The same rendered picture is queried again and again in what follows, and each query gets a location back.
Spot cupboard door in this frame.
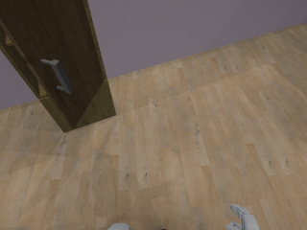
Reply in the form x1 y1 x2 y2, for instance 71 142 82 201
0 0 105 129

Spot handle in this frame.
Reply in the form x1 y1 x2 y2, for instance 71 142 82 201
41 59 74 95

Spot right robot hand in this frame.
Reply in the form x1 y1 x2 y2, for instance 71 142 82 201
225 204 261 230

